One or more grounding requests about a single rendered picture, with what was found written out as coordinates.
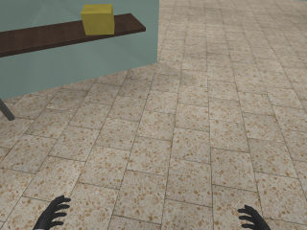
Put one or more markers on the robot right hand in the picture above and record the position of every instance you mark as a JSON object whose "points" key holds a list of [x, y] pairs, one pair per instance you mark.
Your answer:
{"points": [[259, 223]]}

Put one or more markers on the robot left hand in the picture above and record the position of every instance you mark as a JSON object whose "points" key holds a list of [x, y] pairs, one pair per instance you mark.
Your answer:
{"points": [[45, 222]]}

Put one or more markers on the table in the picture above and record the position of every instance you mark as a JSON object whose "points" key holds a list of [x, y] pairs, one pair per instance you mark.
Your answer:
{"points": [[21, 41]]}

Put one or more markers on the carton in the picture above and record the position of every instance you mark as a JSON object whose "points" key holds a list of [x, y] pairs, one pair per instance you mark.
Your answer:
{"points": [[98, 19]]}

